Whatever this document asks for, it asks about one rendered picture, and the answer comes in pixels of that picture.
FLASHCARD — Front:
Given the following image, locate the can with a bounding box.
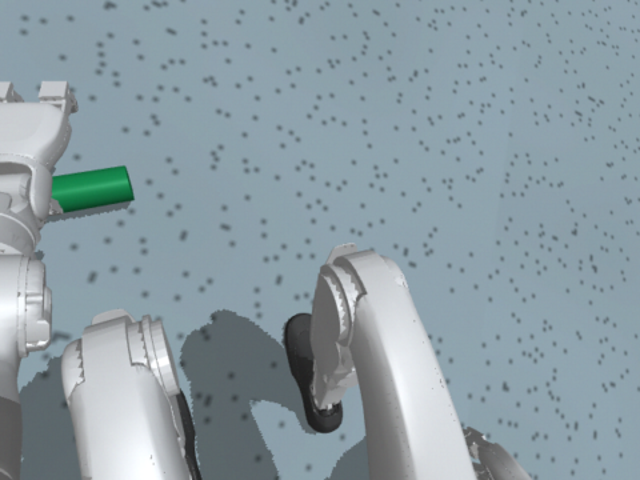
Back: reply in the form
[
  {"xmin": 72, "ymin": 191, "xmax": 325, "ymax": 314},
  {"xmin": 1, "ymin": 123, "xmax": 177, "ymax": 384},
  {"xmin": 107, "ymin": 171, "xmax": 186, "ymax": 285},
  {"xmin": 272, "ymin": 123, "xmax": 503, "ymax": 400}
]
[{"xmin": 51, "ymin": 166, "xmax": 134, "ymax": 213}]

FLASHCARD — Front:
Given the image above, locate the right robot hand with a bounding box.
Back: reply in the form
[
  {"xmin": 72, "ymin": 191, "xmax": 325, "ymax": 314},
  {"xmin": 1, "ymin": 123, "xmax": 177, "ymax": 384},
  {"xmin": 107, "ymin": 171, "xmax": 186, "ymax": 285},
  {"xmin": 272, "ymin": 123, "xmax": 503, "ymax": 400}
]
[{"xmin": 462, "ymin": 427, "xmax": 532, "ymax": 480}]

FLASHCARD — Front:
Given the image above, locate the left robot foot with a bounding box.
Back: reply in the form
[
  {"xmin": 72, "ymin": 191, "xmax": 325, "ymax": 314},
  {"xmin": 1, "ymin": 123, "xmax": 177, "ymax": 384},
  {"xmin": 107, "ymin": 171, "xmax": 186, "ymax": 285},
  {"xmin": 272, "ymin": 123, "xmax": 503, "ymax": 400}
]
[{"xmin": 176, "ymin": 389, "xmax": 202, "ymax": 480}]

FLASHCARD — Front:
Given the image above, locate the left robot arm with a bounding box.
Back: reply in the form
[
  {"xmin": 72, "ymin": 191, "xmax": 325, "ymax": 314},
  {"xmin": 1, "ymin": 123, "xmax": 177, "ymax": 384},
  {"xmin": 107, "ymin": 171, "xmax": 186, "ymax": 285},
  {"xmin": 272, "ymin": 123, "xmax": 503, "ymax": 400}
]
[{"xmin": 0, "ymin": 155, "xmax": 53, "ymax": 480}]

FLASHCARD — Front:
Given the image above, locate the right robot foot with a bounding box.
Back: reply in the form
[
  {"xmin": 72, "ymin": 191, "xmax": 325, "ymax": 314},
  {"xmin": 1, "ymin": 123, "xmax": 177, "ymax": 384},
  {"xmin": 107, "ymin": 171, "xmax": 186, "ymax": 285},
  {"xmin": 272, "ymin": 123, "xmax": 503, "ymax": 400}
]
[{"xmin": 284, "ymin": 313, "xmax": 343, "ymax": 433}]

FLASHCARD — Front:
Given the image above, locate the left robot hand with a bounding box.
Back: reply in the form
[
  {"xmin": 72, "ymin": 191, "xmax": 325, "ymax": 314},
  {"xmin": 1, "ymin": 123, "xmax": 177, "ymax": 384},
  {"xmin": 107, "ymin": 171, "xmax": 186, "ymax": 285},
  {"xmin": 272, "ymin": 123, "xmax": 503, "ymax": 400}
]
[{"xmin": 0, "ymin": 81, "xmax": 78, "ymax": 216}]

